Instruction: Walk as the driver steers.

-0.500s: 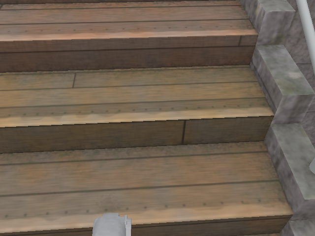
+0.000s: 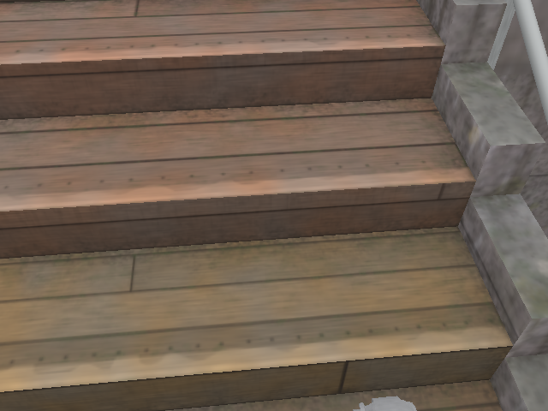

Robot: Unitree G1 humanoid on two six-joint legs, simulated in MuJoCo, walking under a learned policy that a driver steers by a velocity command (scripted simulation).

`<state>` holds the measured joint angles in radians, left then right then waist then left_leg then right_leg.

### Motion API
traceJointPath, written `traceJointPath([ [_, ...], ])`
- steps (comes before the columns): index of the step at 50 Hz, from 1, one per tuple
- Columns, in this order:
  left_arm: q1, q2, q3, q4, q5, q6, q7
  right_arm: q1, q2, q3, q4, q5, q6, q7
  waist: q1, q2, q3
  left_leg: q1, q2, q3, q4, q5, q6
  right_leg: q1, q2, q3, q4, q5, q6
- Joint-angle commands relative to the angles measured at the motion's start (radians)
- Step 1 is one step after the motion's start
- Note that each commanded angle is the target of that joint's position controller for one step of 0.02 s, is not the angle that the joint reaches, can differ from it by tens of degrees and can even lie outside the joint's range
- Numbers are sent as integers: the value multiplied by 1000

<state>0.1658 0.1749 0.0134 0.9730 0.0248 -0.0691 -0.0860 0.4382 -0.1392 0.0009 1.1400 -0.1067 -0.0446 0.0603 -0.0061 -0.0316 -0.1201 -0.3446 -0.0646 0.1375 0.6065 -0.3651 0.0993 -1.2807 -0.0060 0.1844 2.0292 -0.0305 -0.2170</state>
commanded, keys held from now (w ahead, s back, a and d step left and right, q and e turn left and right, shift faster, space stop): w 0.36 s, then w+q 0.28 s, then q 0.34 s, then no key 0.02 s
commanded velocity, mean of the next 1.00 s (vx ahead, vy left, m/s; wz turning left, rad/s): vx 0.41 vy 0.00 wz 0.25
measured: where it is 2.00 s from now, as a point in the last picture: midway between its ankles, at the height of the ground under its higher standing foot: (284, 317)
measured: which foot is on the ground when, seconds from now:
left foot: down 0.00-0.32, up 0.34-0.80, down 0.82-1.00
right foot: up 0.00-0.24, down 0.26-0.88, up 0.90-1.00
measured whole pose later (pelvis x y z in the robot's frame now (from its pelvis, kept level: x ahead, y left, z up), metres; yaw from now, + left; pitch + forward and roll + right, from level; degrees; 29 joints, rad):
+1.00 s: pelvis +0.52 +0.02 +0.25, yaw +18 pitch +6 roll +2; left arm 0.21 0.25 0.06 0.89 0.04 -0.10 -0.07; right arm 0.08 -0.20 -0.04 0.88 -0.04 -0.06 0.01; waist -0.01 -0.04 -0.10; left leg -0.73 -0.09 0.08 0.92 -0.29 0.09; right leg -0.63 0.00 0.17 1.65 -0.14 -0.08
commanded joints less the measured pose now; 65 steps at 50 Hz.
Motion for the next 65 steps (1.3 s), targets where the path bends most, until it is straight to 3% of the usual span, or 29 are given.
traceJointPath([
  [1, -106, -37, -42, -86, -2, 8, 23, 53, -17, 11, -5, -37, -23, 6, -2, 91, 111, 149, 271, -321, -288, 135, 98, -299, -13, -17, 159, -15, -41],
  [5, -268, 14, -49, -204, 15, 26, 41, 152, -16, 36, 34, -52, -30, 17, -33, 52, 134, 254, 284, -279, -356, 206, 131, -360, -62, -121, -140, 112, -8],
  [9, -442, -73, -63, -293, 27, 90, 5, 83, 10, 62, -37, 25, -44, 39, -22, 141, 149, -74, 309, -148, -529, 575, 150, 264, -96, -334, -539, -88, 52],
  [12, -355, -5, -35, -318, 20, 107, -22, 111, -221, 15, -15, 88, -87, 56, 81, 216, 78, 206, 338, -106, -379, 1452, 188, 460, 50, -414, -779, -280, 98],
  [14, -192, 14, -10, -276, 29, 82, -6, 125, -242, -15, 27, 78, -81, 59, 114, 223, -29, 387, 332, -81, -142, 1669, 152, 623, 86, -367, -970, -295, 63],
  [15, -43, 65, 1, -200, 18, 66, 8, 239, -115, 5, 22, 13, -92, 62, 70, 55, -220, 65, 253, -157, 64, 1483, 86, 1071, 18, -124, -926, -24, -42],
  [16, 125, 103, 16, -131, 21, 68, 16, 203, -110, -3, 7, 35, -79, 66, 148, -25, -258, -175, 136, -201, 222, 1028, 68, 1269, -62, 161, -1215, -342, -90],
  [17, 348, 132, 23, -38, 63, 66, 26, 40, -64, -25, -18, 56, -58, 73, 234, -183, -191, -407, -2, -305, 655, 308, 0, 1305, -203, 530, -1531, -495, -169],
  [18, 361, 134, 28, -8, 54, 30, 44, -24, -62, -40, -43, 94, -60, 59, 207, -177, -113, -522, 7, -430, 1009, 355, 4, 1187, -230, 620, -1606, -576, -136],
  [20, 224, 25, 6, 45, 15, 1, 44, -127, -49, -40, -72, 83, -62, 18, 118, -74, -26, -689, 9, -405, 1374, 401, 87, 1028, -250, 457, -1595, -400, -139],
  [22, 86, -115, -42, 93, 21, 6, 28, -172, 13, -11, -128, 80, -48, 8, -8, 79, -28, -805, 62, -376, 1489, 379, 186, 943, -264, 228, -1589, -243, -53],
  [24, 34, -153, -63, 99, 46, -9, 18, -139, 58, 13, -142, 82, -14, 4, -98, 96, 4, -839, 124, -325, 1450, 410, 203, 862, -204, -4, -1643, -130, 14],
  [27, -28, -123, -61, 54, 60, -50, 28, -205, 18, 0, -154, 111, -12, 10, -120, 21, 47, -736, 160, -212, 1398, 309, 170, 720, -140, -231, -1734, -106, 3],
  [30, 260, -59, -56, 150, 97, -41, 48, -410, -3, 15, -284, 96, -3, 3, -9, -56, 54, -1022, 166, -204, 1475, 132, 190, 1008, -211, -189, -1767, -85, -20],
  [33, 435, -57, -61, 217, 121, -49, 37, -609, -20, 23, -364, 86, 24, -15, 69, 27, 36, -1208, 178, -183, 1197, 227, 172, 1311, -266, -168, -1798, -62, -15],
  [36, 332, -12, -50, 133, 70, -32, 8, -770, 13, 41, -423, 77, 73, 9, 52, -45, 102, -863, 207, -33, 865, -29, 130, 1072, -267, -283, -1961, 120, 6],
  [38, 315, 91, -18, 85, 46, -51, 26, -656, 64, 48, -409, 81, 55, 39, 3, -57, 90, -599, 137, 29, 834, 76, 71, 1067, -301, -357, -1883, 717, -1],
  [41, 331, 198, 23, 70, 30, -90, 41, -497, -13, 19, -389, 106, 14, 33, -79, -123, 28, -377, 14, 34, 484, 163, 84, 1327, -293, -417, -1707, 1286, 80],
  [43, 382, 138, 25, -2, 32, -95, 45, -325, -102, -3, -390, 105, 3, -12, -84, 24, -295, 236, 114, -304, 430, 567, 230, 964, -167, -380, -1358, 949, 194],
  [44, 233, 168, 46, -86, 32, -78, 33, -159, -191, -42, -356, 58, 16, -47, -166, 133, -312, 354, 156, -526, 166, 487, 258, 795, -44, -327, -1142, 453, 195],
  [45, 146, 98, 54, -119, -1, -55, 23, -67, -278, -73, -317, 20, 19, -59, -180, 262, -285, 316, 301, -860, -121, 456, 328, 651, 62, -155, -632, -241, 208],
  [46, 166, 87, 62, -109, -10, -24, 2, -96, -348, -109, -291, 25, 5, -84, -139, 187, -247, 188, 296, -864, -174, 267, 247, 570, 45, 46, -369, -145, 176],
  [48, 141, 38, 40, -119, 12, -36, 12, -299, -229, -90, -289, 57, -27, -65, -14, 86, -29, -69, 218, -689, -160, 190, 196, 428, 59, 46, -133, -121, 140],
  [50, 155, -37, -11, -125, 26, -33, 15, -402, -67, -48, -258, 98, -38, -37, 92, 11, -46, -152, 194, -518, -193, 308, 166, 373, 6, 19, -169, -129, 70],
  [51, 163, -24, -16, -110, 19, -27, 25, -423, -31, -41, -257, 83, -45, -31, 102, -20, -28, -174, 188, -456, -211, 363, 140, 343, -20, 4, -213, -108, 73],
  [55, 74, 98, 17, -95, 23, -2, 3, -445, -90, -34, -341, 68, -92, -29, 125, 52, -71, -260, 90, -215, -240, 467, 42, 560, -89, -112, -469, -79, 230],
  [58, 69, 159, 39, -105, 20, -25, 6, -433, -197, -62, -397, 79, -83, -34, 80, 77, -71, -226, 158, -268, -257, 545, 135, 628, -45, -127, -402, -140, 310],
  [62, 42, 107, 27, -124, 42, -19, 36, -458, -150, -47, -432, 111, -93, -21, 81, 48, 2, -81, 197, -334, -196, 458, 125, 745, -123, -116, -966, -141, 334],
  [65, 30, 93, 24, -145, 5, -8, 37, -380, -149, -61, -373, 142, -84, 11, 55, 94, 27, 32, 239, -396, -112, 494, 152, 880, -93, -195, -1393, -167, 326],
])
